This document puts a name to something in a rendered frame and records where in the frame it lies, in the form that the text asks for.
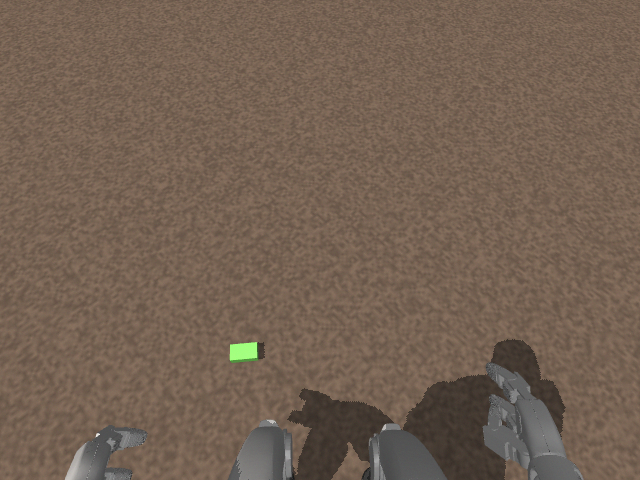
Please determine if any left robot hand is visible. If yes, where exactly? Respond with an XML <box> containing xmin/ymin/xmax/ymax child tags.
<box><xmin>65</xmin><ymin>425</ymin><xmax>147</xmax><ymax>480</ymax></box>

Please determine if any right robot hand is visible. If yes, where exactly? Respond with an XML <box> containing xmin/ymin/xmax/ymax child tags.
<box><xmin>483</xmin><ymin>362</ymin><xmax>567</xmax><ymax>470</ymax></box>

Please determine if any small box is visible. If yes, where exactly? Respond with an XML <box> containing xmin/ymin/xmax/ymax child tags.
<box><xmin>230</xmin><ymin>342</ymin><xmax>259</xmax><ymax>363</ymax></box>

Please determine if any right robot arm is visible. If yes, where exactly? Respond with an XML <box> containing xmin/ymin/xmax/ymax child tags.
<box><xmin>528</xmin><ymin>455</ymin><xmax>584</xmax><ymax>480</ymax></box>

